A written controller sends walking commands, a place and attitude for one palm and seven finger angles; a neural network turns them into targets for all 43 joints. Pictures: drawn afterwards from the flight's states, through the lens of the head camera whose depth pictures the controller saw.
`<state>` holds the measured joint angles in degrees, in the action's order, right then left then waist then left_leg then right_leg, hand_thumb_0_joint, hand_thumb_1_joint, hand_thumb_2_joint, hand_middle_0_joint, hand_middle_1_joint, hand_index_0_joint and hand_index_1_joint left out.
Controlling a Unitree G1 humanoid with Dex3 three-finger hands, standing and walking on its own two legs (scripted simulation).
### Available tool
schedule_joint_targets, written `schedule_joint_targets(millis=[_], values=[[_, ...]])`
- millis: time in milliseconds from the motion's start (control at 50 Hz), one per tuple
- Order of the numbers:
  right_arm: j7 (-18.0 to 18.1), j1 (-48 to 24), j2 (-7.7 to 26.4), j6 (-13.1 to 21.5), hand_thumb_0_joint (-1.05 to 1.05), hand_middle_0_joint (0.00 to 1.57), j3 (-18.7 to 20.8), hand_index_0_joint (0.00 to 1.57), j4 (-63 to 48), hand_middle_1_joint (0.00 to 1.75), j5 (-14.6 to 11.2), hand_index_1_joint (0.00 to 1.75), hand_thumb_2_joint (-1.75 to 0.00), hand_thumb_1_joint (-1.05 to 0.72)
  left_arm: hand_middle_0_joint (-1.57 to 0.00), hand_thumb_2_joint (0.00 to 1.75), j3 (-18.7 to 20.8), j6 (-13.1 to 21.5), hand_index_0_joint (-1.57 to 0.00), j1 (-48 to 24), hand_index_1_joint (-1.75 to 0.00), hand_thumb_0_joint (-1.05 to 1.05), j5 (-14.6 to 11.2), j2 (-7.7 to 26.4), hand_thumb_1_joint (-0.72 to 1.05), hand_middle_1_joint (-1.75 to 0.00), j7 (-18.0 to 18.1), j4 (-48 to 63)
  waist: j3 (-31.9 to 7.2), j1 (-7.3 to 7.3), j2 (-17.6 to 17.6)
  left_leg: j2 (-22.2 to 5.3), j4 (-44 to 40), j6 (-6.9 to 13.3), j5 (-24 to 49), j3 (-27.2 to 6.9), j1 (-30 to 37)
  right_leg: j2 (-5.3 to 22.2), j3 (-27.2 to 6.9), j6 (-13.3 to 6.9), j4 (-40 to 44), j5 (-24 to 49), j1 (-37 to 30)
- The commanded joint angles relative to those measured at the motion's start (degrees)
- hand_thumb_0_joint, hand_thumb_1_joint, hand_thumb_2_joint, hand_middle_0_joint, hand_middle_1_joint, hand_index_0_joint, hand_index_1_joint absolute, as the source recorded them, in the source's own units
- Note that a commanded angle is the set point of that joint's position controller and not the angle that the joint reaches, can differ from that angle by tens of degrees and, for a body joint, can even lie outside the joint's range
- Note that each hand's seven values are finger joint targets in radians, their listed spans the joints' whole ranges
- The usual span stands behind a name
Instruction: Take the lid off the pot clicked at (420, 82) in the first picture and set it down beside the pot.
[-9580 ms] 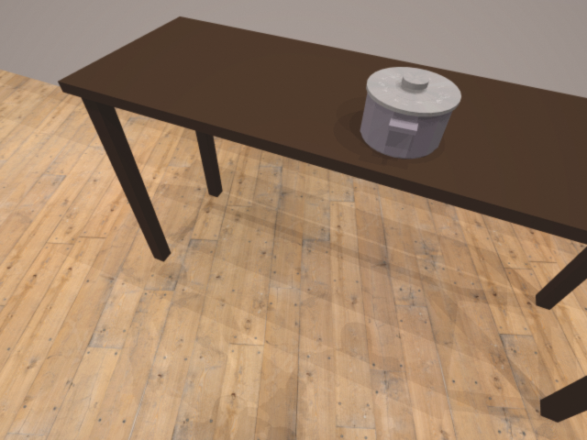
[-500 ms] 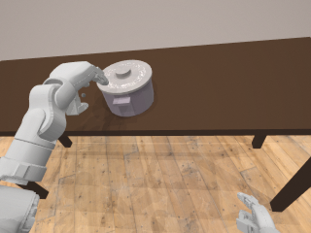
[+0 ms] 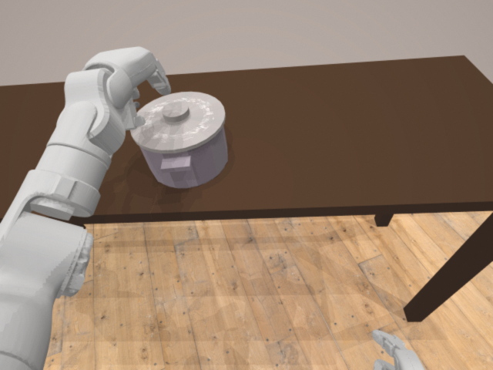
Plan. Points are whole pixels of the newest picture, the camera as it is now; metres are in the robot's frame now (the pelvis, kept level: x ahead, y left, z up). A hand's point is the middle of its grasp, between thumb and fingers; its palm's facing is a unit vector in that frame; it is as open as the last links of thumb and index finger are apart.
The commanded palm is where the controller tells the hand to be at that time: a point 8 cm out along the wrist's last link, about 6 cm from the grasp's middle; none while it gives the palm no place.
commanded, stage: move the open hand above the knob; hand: left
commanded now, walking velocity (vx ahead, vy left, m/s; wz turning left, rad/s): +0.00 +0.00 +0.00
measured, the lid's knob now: (175, 111) +0.54 +0.13 +0.15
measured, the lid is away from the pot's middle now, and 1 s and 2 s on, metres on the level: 0.00 0.00 0.00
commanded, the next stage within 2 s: lower the open fingers around the knob in 2.00 s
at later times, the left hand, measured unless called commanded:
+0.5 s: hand (177, 86) +0.52 +0.11 +0.22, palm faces -0.24 -0.01 -0.97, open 10.3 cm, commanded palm +0.51 +0.13 +0.28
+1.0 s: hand (155, 92) +0.50 +0.14 +0.21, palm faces -0.25 +0.00 -0.97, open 10.3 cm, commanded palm +0.49 +0.14 +0.28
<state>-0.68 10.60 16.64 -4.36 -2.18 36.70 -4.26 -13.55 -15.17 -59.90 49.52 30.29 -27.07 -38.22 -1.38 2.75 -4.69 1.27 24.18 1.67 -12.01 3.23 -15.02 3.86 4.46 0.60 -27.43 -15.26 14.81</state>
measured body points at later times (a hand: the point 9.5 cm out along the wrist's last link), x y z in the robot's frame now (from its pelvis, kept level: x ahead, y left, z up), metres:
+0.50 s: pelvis +0.02 +0.01 +0.00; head +0.06 -0.03 +0.45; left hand +0.52 +0.11 +0.27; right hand +0.07 -0.26 -0.14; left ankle +0.00 +0.10 -0.74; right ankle -0.01 -0.12 -0.74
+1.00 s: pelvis +0.02 +0.00 +0.00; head +0.05 -0.03 +0.45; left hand +0.51 +0.14 +0.27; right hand +0.11 -0.27 -0.13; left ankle +0.00 +0.10 -0.74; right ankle -0.01 -0.12 -0.74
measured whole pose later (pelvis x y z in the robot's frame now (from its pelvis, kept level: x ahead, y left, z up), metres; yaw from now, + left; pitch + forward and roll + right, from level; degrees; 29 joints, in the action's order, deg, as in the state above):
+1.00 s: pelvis +0.02 +0.00 +0.00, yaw -1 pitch +7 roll +1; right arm -0.2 14.9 17.3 -3.8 0.2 38.2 -3.4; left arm -16.8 -14.0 -69.9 53.0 27.9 -26.7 -51.3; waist -3.6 4.4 -3.5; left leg 0.8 24.2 1.9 -12.9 3.6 -18.6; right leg 3.3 3.9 0.8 -26.1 -15.2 18.0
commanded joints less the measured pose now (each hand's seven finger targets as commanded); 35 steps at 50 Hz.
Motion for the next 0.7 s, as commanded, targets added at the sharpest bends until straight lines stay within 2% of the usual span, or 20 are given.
schedule_joint_targets(millis=[0, 20, 40, 80, 100, 120, 160, 200, 220, 300, 360, 400, 420, 460, 520, 560, 580, 600, 620, 680], values=[[-0.63, -4.08, 6.93, 1.31, 0.00, 0.20, 3.63, 0.20, -9.17, 0.30, -0.35, 0.30, -0.90, -0.90, -0.85, 1.65, -3.03, -0.77, -0.85, -19.71, -0.08, 0.00, 0.58, 1.04, -0.41, -0.08, 0.33, 8.49, -18.50, 0.37, 6.64, 1.75, 0.48, 2.16, 18.79, -3.50, 10.33, -3.51, -0.59, -2.53, 2.14, 19.31, -1.55], [-0.68, -3.77, 6.72, 1.07, 0.00, 0.20, 3.60, 0.20, -9.10, 0.30, 0.02, 0.30, -0.90, -0.90, -0.85, 1.65, -0.02, -0.61, -0.85, -25.12, -0.08, 0.00, 1.99, 5.95, -0.41, -0.08, 0.33, 12.85, -22.15, 0.23, 6.77, 1.59, 0.24, 2.26, 18.61, -3.61, 11.11, -3.59, -1.24, -2.31, 2.19, 19.73, -3.27], [-0.39, -3.58, 6.84, 1.11, 0.00, 0.20, 3.69, 0.20, -8.98, 0.30, 0.16, 0.30, -0.90, -0.90, -0.85, 1.65, 0.29, -0.50, -0.85, -29.28, -0.08, 0.00, 2.47, 7.16, -0.41, -0.08, 0.18, 13.33, -22.83, 0.98, 6.11, 1.91, 0.53, 2.58, 17.98, -3.47, 11.38, -3.77, -1.55, -2.39, 2.20, 20.15, -3.39], [0.63, -0.95, 7.18, 1.82, 0.00, 0.20, 3.57, 0.20, -7.25, 0.30, 0.22, 0.30, -0.90, -0.90, -0.85, 1.65, 5.11, -0.04, -0.85, -38.87, -0.08, 0.00, 2.63, 14.55, -0.41, -0.08, 0.70, 11.85, -24.01, 1.90, 5.99, 2.33, 0.05, 2.91, 15.88, -4.01, 11.30, -4.04, -1.72, -2.38, 2.51, 20.11, -4.42], [1.24, 0.49, 7.96, 2.22, 0.00, 0.20, 3.75, 0.20, -6.32, 0.30, 0.25, 0.30, -0.90, -0.90, -0.85, 1.65, 6.92, 0.65, -0.85, -40.82, -0.08, 0.00, 1.24, 17.13, -0.41, -0.08, 1.38, 10.34, -23.52, 2.51, 6.05, 2.30, 0.28, 3.17, 15.80, -4.14, 11.28, -4.00, -1.83, -2.42, 3.33, 20.70, -4.52], [1.63, 2.08, 7.39, 3.09, 0.00, 0.20, 3.45, 0.20, -5.55, 0.30, 0.35, 0.30, -0.90, -0.90, -0.85, 1.65, 9.90, 1.53, -0.85, -46.16, -0.08, 0.00, 2.55, 21.44, -0.41, -0.08, 2.05, 10.06, -26.03, 2.18, 6.79, 2.31, -0.50, 3.01, 15.17, -4.53, 11.21, -4.26, -2.04, -2.21, 2.94, 20.59, -6.34], [2.37, 3.58, 6.82, 4.21, 0.00, 0.20, 3.33, 0.20, -4.42, 0.30, 0.15, 0.30, -0.90, -0.90, -0.85, 1.65, 7.62, 2.66, -0.85, -46.48, -0.08, 0.00, 2.52, 18.18, -0.41, -0.08, 3.00, 5.31, -24.81, 2.43, 5.11, 1.89, -0.96, 2.84, 16.56, -4.55, 11.98, -4.24, -1.56, -2.42, 2.60, 20.41, -4.47], [1.85, 5.11, 6.89, 4.61, 0.00, 0.20, 4.01, 0.20, -4.03, 0.30, 0.33, 0.30, -0.90, -0.90, -0.85, 1.65, 2.88, 3.09, -0.85, -41.81, -0.08, 0.00, 1.64, 10.13, -0.41, -0.08, 3.76, 1.63, -24.12, 2.75, 2.10, 1.36, 0.19, 2.56, 23.08, -5.14, 13.91, -4.28, -1.18, -2.76, 2.74, 21.22, -1.15], [1.26, 5.30, 6.76, 4.64, 0.00, 0.20, 4.11, 0.20, -3.66, 0.30, 0.81, 0.30, -0.90, -0.90, -0.85, 1.65, 3.02, 2.91, -0.85, -42.18, -0.08, 0.00, 2.94, 9.91, -0.41, -0.08, 3.93, 1.43, -24.49, 2.18, 1.59, 0.96, -0.02, 1.92, 23.29, -5.31, 14.09, -4.31, -1.11, -2.67, 2.38, 20.49, -0.30], [0.18, 6.51, 8.28, 2.13, 0.00, 0.20, 4.68, 0.20, -2.17, 0.30, 0.69, 0.30, -0.90, -0.90, -0.85, 1.65, -1.21, -0.13, -0.85, -32.52, -0.08, 0.00, 2.59, 1.87, -0.41, -0.08, 3.14, -12.36, -17.77, 2.99, 6.82, 0.90, 0.32, 1.94, 22.51, -4.16, 9.30, -4.46, -0.37, -2.69, 2.54, 20.02, 3.07], [0.26, 6.00, 7.77, 2.64, 0.00, 0.20, 4.59, 0.20, -3.26, 0.30, 1.19, 0.30, -0.90, -0.90, -0.85, 1.65, 0.85, 0.47, -0.85, -46.36, -0.08, 0.00, 4.32, 6.77, -0.41, -0.08, 3.22, -3.71, -25.50, 3.26, 5.40, 1.25, 0.42, 2.34, 20.86, -4.33, 11.54, -4.34, -1.31, -2.59, 1.99, 20.78, 0.49], [0.93, 7.05, 7.36, 4.00, 0.00, 0.20, 4.96, 0.20, -3.64, 0.30, 1.53, 0.30, -0.90, -0.90, -0.85, 1.65, 2.01, 2.74, -0.85, -52.49, -0.08, 0.00, 3.03, 8.44, -0.41, -0.08, 4.18, 2.62, -32.18, 3.85, 3.01, 0.71, 2.28, 2.68, 29.26, -5.56, 17.06, -4.25, -2.12, -2.53, 1.77, 24.78, -0.52], [1.13, 8.09, 6.93, 5.10, 0.00, 0.20, 5.05, 0.20, -3.65, 0.30, 1.94, 0.30, -0.90, -0.90, -0.85, 1.65, 4.78, 3.83, -0.85, -57.51, -0.08, 0.00, 4.00, 12.56, -0.41, -0.08, 4.77, 6.80, -36.57, 3.60, 2.34, 0.66, 2.26, 2.67, 29.74, -6.02, 19.02, -4.45, -2.70, -2.18, 1.84, 25.36, -2.09], [1.62, 9.32, 7.03, 5.18, 0.00, 0.20, 4.73, 0.20, -2.05, 0.30, 1.89, 0.30, -0.90, -0.90, -0.85, 1.65, 8.00, 3.30, -0.85, -49.82, -0.08, 0.00, 4.80, 15.07, -0.41, -0.08, 5.29, -4.33, -32.24, 2.75, 5.58, 0.68, 1.60, 2.93, 29.04, -5.43, 15.32, -4.43, -2.45, -2.26, 1.95, 25.51, -2.79], [1.23, 9.09, 8.06, 3.42, 0.00, 0.20, 4.07, 0.20, -1.09, 0.30, 1.52, 0.30, -0.90, -0.90, -0.85, 1.65, 8.40, 0.27, -0.85, -38.46, -0.08, 0.00, 5.29, 14.70, -0.41, -0.08, 5.88, -17.36, -22.69, 1.46, 11.09, 0.83, -0.26, 2.48, 23.92, -3.02, 5.82, -4.26, -1.80, -2.21, 2.03, 25.86, -3.35], [0.74, 7.75, 8.20, 2.84, 0.00, 0.20, 3.61, 0.20, -1.93, 0.30, 0.85, 0.30, -0.90, -0.90, -0.85, 1.65, 2.62, -1.38, -0.85, -35.31, -0.08, 0.00, 5.40, 8.64, -0.41, -0.08, 5.43, -19.83, -17.69, 1.92, 10.84, 0.87, -0.85, 2.27, 20.23, -2.13, 3.28, -4.22, -1.15, -2.17, 2.09, 23.92, -0.67], [0.50, 7.07, 8.19, 2.75, 0.00, 0.20, 3.94, 0.20, -2.54, 0.30, 0.92, 0.30, -0.90, -0.90, -0.85, 1.65, 2.10, -1.43, -0.85, -36.99, -0.08, 0.00, 5.84, 8.06, -0.41, -0.08, 5.04, -16.42, -19.53, 1.94, 10.08, 0.77, -0.40, 2.41, 20.80, -2.14, 4.78, -4.02, -1.40, -2.13, 2.00, 24.13, -0.85], [0.36, 6.67, 8.11, 2.36, 0.00, 0.20, 4.32, 0.20, -3.48, 0.30, 0.82, 0.30, -0.90, -0.90, -0.85, 1.65, -0.86, -0.82, -0.85, -37.66, -0.08, 0.00, 4.90, 3.99, -0.41, -0.08, 4.45, -13.42, -21.79, 2.41, 7.13, 0.78, 0.53, 2.69, 24.72, -2.47, 7.23, -3.66, -1.77, -2.28, 2.03, 25.45, -0.59], [0.26, 6.41, 7.76, 2.45, 0.00, 0.20, 4.63, 0.20, -3.92, 0.30, 1.40, 0.30, -0.90, -0.90, -0.85, 1.65, 2.71, 0.02, -0.85, -41.45, -0.08, 0.00, 5.73, 8.58, -0.41, -0.08, 4.07, -6.88, -27.21, 2.04, 6.99, 0.66, 1.14, 3.06, 26.39, -2.81, 10.08, -3.67, -2.45, -2.00, 1.91, 26.95, -2.92], [1.24, 5.93, 6.46, 3.82, 0.00, 0.20, 4.83, 0.20, -5.48, 0.30, 1.28, 0.30, -0.90, -0.90, -0.85, 1.65, 2.76, 2.80, -0.85, -50.25, -0.08, 0.00, 4.58, 10.46, -0.41, -0.08, 2.87, 4.55, -34.25, 3.40, 3.89, 0.99, 2.56, 4.05, 31.24, -3.61, 16.87, -3.75, -3.44, -1.60, 1.86, 29.52, -4.21]])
